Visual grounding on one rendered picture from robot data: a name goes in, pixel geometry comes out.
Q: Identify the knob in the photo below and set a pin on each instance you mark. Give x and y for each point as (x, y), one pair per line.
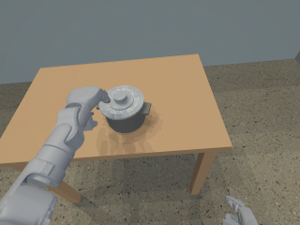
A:
(120, 96)

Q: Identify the table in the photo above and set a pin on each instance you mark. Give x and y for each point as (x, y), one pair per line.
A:
(183, 119)

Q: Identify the right robot hand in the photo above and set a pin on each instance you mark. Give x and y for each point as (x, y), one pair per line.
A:
(244, 214)

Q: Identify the lid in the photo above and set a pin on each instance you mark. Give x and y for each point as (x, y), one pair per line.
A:
(126, 109)

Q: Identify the pot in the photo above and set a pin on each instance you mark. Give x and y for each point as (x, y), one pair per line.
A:
(132, 123)

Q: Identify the robot left upper arm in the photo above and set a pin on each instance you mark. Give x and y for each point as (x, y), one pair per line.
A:
(29, 205)

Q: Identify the left robot hand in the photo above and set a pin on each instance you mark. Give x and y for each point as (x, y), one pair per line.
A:
(91, 96)

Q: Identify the left robot forearm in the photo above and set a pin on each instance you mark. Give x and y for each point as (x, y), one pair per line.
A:
(48, 168)

